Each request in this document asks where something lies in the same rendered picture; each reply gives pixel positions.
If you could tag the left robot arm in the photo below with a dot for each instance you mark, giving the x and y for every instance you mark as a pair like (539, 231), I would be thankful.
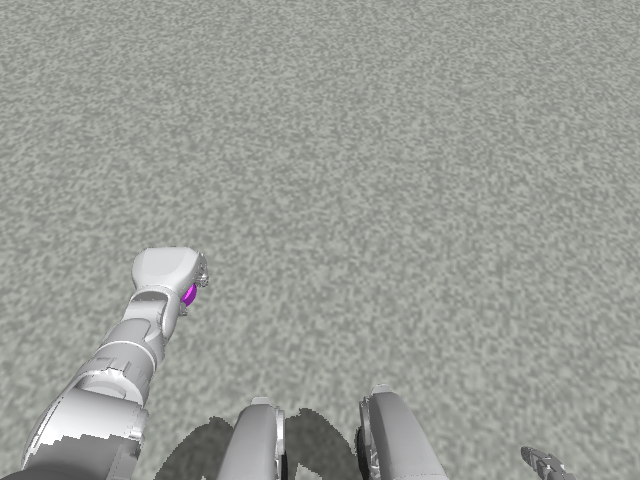
(93, 428)

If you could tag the tin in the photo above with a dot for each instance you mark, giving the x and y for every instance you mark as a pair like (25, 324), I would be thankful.
(189, 296)

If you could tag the right robot hand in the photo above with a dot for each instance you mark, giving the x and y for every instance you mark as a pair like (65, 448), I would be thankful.
(548, 466)

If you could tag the left robot hand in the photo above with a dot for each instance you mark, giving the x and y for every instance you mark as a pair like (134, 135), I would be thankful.
(176, 268)

